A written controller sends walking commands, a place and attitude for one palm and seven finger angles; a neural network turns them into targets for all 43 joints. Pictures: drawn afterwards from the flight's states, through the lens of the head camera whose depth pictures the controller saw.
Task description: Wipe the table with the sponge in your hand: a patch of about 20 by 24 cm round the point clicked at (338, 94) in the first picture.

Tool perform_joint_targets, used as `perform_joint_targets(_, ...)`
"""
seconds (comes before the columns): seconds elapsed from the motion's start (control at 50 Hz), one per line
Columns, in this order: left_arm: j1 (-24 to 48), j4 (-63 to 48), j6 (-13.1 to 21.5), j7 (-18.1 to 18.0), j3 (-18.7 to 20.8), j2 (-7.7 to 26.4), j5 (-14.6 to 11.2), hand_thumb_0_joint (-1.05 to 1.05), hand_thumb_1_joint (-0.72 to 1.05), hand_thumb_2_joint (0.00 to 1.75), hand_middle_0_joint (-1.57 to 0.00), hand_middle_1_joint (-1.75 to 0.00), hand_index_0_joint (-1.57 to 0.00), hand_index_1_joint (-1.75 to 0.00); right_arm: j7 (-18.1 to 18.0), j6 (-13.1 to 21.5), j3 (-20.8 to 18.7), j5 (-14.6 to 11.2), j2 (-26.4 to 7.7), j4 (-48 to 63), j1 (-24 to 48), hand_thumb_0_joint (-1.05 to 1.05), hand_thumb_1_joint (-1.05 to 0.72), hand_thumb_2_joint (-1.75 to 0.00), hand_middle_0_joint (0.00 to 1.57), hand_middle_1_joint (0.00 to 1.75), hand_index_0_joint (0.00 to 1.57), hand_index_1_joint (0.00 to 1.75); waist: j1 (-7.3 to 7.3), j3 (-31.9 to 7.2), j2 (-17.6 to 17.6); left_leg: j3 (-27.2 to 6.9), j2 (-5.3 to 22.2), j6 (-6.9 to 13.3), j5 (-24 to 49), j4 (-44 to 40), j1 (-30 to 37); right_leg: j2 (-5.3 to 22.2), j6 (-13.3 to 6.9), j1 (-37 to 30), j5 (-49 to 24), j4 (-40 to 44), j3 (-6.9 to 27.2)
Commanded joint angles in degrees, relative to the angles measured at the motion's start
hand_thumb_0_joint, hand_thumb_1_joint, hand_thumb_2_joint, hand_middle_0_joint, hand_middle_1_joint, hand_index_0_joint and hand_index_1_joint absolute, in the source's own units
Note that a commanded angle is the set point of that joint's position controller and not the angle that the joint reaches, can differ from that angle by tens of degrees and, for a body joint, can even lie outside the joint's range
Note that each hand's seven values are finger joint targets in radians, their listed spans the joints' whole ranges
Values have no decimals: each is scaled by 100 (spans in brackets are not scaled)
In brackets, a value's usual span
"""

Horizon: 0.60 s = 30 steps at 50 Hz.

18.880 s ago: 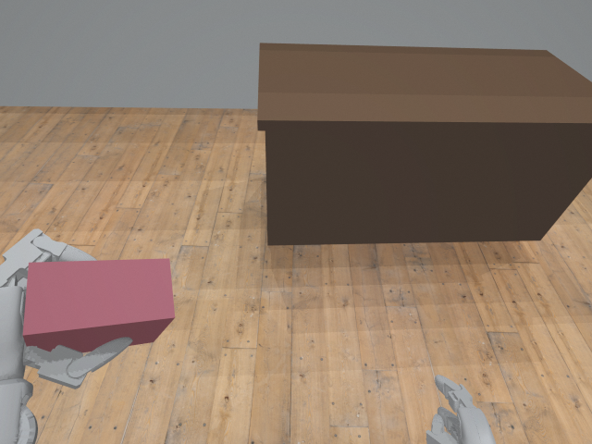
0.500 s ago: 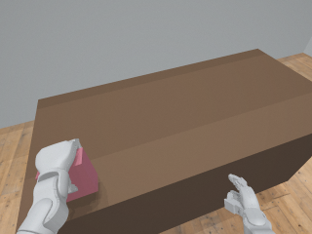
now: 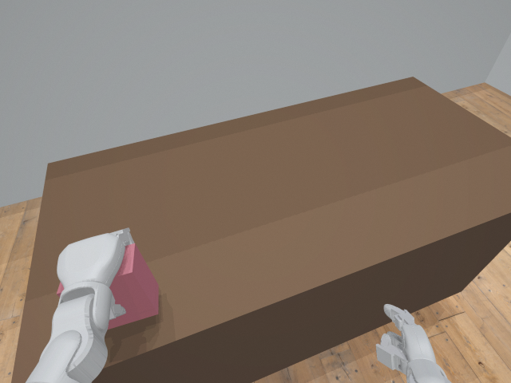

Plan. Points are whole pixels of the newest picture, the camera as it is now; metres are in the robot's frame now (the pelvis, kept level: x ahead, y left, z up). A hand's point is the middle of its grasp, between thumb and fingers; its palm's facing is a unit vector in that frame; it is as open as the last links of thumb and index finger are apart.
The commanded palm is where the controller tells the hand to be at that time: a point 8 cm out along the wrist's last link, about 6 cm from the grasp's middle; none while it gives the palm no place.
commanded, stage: move the sponge above the wiping area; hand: left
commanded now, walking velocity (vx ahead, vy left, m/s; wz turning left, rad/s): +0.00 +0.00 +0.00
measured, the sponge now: (118, 295) +0.23 +0.28 -0.02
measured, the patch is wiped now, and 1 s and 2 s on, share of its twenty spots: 0.00 0.00 0.00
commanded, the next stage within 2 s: none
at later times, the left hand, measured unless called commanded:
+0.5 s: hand (105, 280) +0.23 +0.28 +0.05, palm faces +0.00 -0.06 -1.00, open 10.4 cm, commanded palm +0.20 +0.28 +0.12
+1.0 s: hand (96, 269) +0.24 +0.29 +0.07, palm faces +0.08 -0.03 -1.00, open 10.4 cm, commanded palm +0.20 +0.28 +0.12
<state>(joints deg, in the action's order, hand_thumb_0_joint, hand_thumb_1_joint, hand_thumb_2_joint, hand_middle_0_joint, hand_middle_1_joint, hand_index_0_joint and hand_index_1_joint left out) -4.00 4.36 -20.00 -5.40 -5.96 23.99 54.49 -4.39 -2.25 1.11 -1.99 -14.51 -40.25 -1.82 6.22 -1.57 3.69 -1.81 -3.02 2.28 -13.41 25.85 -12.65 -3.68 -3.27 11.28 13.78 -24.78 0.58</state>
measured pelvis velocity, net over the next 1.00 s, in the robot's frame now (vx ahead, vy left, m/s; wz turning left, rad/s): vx -0.01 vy -0.01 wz -0.01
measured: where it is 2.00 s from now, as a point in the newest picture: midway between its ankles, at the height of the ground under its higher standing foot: outside the picture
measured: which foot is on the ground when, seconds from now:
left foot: down 0.00-1.00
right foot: down 0.00-1.00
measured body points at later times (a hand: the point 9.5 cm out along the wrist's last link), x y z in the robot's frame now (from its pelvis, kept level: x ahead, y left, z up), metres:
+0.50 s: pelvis -0.02 -0.01 +0.00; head -0.03 -0.03 +0.45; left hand +0.22 +0.28 +0.10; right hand +0.24 -0.20 -0.07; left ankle +0.00 +0.09 -0.74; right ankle -0.01 -0.09 -0.74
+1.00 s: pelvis -0.01 -0.01 +0.00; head -0.02 -0.04 +0.45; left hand +0.23 +0.29 +0.12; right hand +0.23 -0.23 -0.08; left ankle +0.00 +0.09 -0.74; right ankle -0.01 -0.09 -0.74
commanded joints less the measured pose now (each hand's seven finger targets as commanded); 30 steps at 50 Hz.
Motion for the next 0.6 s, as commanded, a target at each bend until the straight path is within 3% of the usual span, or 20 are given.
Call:
perform_joint_targets(0.0, 1626, -1621, 78, -712, 1300, 1719, 271, 0, 10, 130, -120, -160, -120, -160, 39, 370, -201, -7, -590, 930, 1209, 0, -90, -90, 20, 30, 20, 30, 133, -1532, 547, -601, 85, -102, 1887, -148, 718, 157, -304, -435, -1569, 177, 759)
perform_joint_targets(0.04, 1136, -1449, -171, -709, 1028, 1270, 91, 0, 10, 130, -120, -160, -120, -160, 118, 356, -204, -55, -540, 984, 1269, 0, -90, -90, 20, 30, 20, 30, 140, -1458, 253, -514, 90, -108, 1887, -186, 609, 206, -244, -540, -1698, 186, 631)
perform_joint_targets(0.08, 782, -1121, -513, -604, 1027, 1237, -70, 0, 10, 130, -120, -160, -120, -160, 158, 247, -179, -102, -609, 957, 1408, 0, -90, -90, 20, 30, 20, 30, 133, -1249, -192, -468, 44, -104, 1771, -199, 395, 251, -191, -637, -1910, 211, 698)
perform_joint_targets(0.1, 775, -1127, -643, -546, 1196, 1412, -149, 0, 10, 130, -120, -160, -120, -160, 163, 195, -172, -122, -658, 929, 1511, 0, -90, -90, 20, 30, 20, 30, 149, -1132, -231, -462, 33, -98, 1650, -230, 368, 238, -216, -645, -1845, 239, 808)
perform_joint_targets(0.12, 657, -1151, -781, -406, 694, 904, -211, 0, 10, 130, -120, -160, -120, -160, 171, 150, -160, -140, -623, 1037, 1500, 0, -90, -90, 20, 30, 20, 30, 61, -1085, -337, -400, 39, -67, 1590, -250, 286, 255, -155, -667, -1818, 236, 628)
perform_joint_targets(0.14, 597, -1209, -858, -315, 715, 1007, -203, 0, 10, 130, -120, -160, -120, -160, 184, 137, -140, -176, -625, 1060, 1585, 0, -90, -90, 20, 30, 20, 30, 70, -1059, -424, -445, 36, -66, 1564, -242, 328, 272, -143, -611, -1799, 246, 683)
perform_joint_targets(0.18, 541, -1286, -944, -109, 442, 842, -208, 0, 10, 130, -120, -160, -120, -160, 179, 90, -110, -185, -634, 1123, 1616, 0, -90, -90, 20, 30, 20, 30, 3, -1011, -495, -479, 29, -36, 1508, -237, 352, 277, -124, -538, -1713, 276, 655)
perform_joint_targets(0.2, 675, -1413, -903, -47, 561, 1019, -199, 0, 10, 130, -120, -160, -120, -160, 145, 85, -109, -166, -669, 1122, 1672, 0, -90, -90, 20, 30, 20, 30, -18, -945, -434, -485, 29, -11, 1403, -229, 395, 248, -156, -470, -1580, 311, 748)
perform_joint_targets(0.22, 663, -1430, -853, 43, 264, 709, -201, 0, 10, 130, -120, -160, -120, -160, 118, 83, -111, -150, -623, 1177, 1548, 0, -90, -90, 20, 30, 20, 30, -94, -917, -430, -442, 38, 41, 1320, -227, 355, 250, -125, -451, -1502, 312, 612)
perform_joint_targets(0.24, 896, -1487, -727, 69, 430, 982, -87, 0, 10, 130, -120, -160, -120, -160, 113, 101, -97, -141, -619, 1136, 1493, 0, -90, -90, 20, 30, 20, 30, -88, -1000, -463, -500, 37, 41, 1246, -205, 396, 248, -126, -368, -1355, 332, 665)
perform_joint_targets(0.28, 1390, -1707, -428, 43, 392, 1061, 48, 0, 10, 130, -120, -160, -120, -160, 46, 141, -101, -79, -575, 1137, 1449, 0, -90, -90, 20, 30, 20, 30, -98, -990, -219, -519, 35, 68, 1109, -199, 517, 232, -143, -222, -1051, 387, 703)
perform_joint_targets(0.3, 1824, -1988, -242, -41, 622, 1389, 104, 0, 10, 130, -120, -160, -120, -160, -15, 204, -96, -43, -586, 1122, 1455, 0, -90, -90, 20, 30, 20, 30, -88, -1039, -68, -558, 60, 83, 944, -221, 603, 180, -180, -169, -818, 419, 813)
perform_joint_targets(0.36, 2392, -1591, 147, -354, 928, 1672, 449, 0, 10, 130, -120, -160, -120, -160, -112, 309, -93, 16, -527, 928, 1366, 0, -90, -90, 20, 30, 20, 30, -14, -1178, 309, -580, 31, 28, 881, -212, 745, 146, -245, -60, -478, 483, 812)
perform_joint_targets(0.38, 2538, -1587, 233, -461, 819, 1521, 490, 0, 10, 130, -120, -160, -120, -160, -117, 332, -113, 4, -496, 901, 1335, 0, -90, -90, 20, 30, 20, 30, -40, -1171, 489, -562, 53, -4, 847, -258, 750, 141, -257, -20, -414, 466, 774)
perform_joint_targets(0.4, 2669, -1654, 248, -584, 1082, 1815, 499, 0, 10, 130, -120, -160, -120, -160, -137, 368, -121, 0, -526, 878, 1344, 0, -90, -90, 20, 30, 20, 30, 16, -1181, 652, -591, 56, -7, 689, -310, 744, 100, -301, -34, -286, 480, 897)
perform_joint_targets(0.42, 2737, -1531, 232, -662, 970, 1638, 535, 0, 10, 130, -120, -160, -120, -160, -145, 388, -110, -13, -494, 867, 1397, 0, -90, -90, 20, 30, 20, 30, 30, -1344, 709, -552, 28, -29, 733, -301, 751, 99, -307, -94, -300, 446, 808)
perform_joint_targets(0.48, 2218, -1111, -11, -755, 938, 1390, 280, 0, 10, 130, -120, -160, -120, -160, -80, 378, -140, -82, -508, 829, 1441, 0, -90, -90, 20, 30, 20, 30, 74, -1330, 457, -518, 40, -97, 976, -385, 653, 152, -276, -260, -549, 455, 730)
perform_joint_targets(0.5, 1930, -1084, -160, -745, 1089, 1465, 140, 0, 10, 130, -120, -160, -120, -160, -63, 363, -140, -86, -534, 861, 1509, 0, -90, -90, 20, 30, 20, 30, 159, -1342, 375, -512, 27, -89, 968, -426, 613, 152, -278, -387, -565, 469, 802)
perform_joint_targets(0.54, 1521, -791, -519, -574, 684, 963, -71, 0, 10, 130, -120, -160, -120, -160, 9, 294, -120, -150, -529, 907, 1592, 0, -90, -90, 20, 30, 20, 30, 90, -1164, -76, -448, 38, -108, 1027, -441, 413, 202, -185, -440, -757, 456, 647)
perform_joint_targets(0.58, 1169, -420, -906, -313, 472, 793, -203, 0, 10, 130, -120, -160, -120, -160, 52, 183, -100, -193, -604, 929, 1637, 0, -90, -90, 20, 30, 20, 30, 32, -899, -566, -420, 57, -86, 969, -435, 233, 245, -114, -407, -893, 489, 626)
